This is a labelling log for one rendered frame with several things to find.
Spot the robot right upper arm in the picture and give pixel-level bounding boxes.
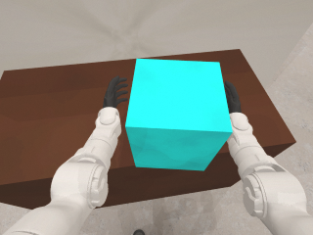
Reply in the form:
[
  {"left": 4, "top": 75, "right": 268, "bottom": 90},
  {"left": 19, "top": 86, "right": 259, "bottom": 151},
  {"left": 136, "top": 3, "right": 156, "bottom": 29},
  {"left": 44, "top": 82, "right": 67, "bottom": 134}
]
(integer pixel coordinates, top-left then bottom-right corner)
[{"left": 243, "top": 171, "right": 313, "bottom": 235}]

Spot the left robot hand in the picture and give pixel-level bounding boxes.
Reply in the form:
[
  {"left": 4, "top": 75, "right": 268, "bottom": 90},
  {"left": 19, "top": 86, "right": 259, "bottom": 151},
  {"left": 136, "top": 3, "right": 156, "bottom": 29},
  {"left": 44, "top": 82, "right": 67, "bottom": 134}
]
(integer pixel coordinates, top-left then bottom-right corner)
[{"left": 103, "top": 76, "right": 128, "bottom": 109}]

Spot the pedestal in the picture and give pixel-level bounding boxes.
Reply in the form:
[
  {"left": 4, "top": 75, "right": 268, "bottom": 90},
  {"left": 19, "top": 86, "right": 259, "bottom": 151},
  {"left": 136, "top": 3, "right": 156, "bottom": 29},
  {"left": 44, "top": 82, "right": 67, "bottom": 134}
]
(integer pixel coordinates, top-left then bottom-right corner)
[{"left": 0, "top": 49, "right": 296, "bottom": 210}]

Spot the right robot hand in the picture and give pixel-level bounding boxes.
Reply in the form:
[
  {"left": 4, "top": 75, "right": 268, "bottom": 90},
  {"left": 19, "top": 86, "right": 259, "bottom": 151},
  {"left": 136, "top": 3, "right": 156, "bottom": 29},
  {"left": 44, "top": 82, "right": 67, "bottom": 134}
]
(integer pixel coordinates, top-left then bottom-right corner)
[{"left": 223, "top": 80, "right": 242, "bottom": 114}]

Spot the robot left upper arm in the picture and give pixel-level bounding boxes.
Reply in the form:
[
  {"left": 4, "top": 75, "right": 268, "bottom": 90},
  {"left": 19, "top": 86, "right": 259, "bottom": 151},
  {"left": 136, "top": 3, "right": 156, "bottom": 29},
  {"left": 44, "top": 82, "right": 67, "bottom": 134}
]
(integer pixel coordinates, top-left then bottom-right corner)
[{"left": 3, "top": 162, "right": 109, "bottom": 235}]

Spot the right robot forearm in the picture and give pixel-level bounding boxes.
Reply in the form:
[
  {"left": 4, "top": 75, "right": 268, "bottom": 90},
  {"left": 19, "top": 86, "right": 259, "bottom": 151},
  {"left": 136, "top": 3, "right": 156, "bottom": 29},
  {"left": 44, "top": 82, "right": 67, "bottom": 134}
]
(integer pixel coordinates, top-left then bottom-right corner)
[{"left": 227, "top": 113, "right": 307, "bottom": 209}]

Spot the carton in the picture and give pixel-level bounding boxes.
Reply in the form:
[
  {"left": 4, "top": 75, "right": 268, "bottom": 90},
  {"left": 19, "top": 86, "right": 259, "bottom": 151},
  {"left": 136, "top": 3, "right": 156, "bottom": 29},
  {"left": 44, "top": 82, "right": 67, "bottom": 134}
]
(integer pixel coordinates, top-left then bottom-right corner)
[{"left": 125, "top": 59, "right": 233, "bottom": 171}]

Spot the left robot forearm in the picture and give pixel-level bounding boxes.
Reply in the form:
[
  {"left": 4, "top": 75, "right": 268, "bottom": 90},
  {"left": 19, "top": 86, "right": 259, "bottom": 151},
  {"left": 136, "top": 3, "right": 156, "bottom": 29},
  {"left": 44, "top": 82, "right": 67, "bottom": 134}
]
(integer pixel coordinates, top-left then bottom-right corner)
[{"left": 50, "top": 107, "right": 121, "bottom": 199}]

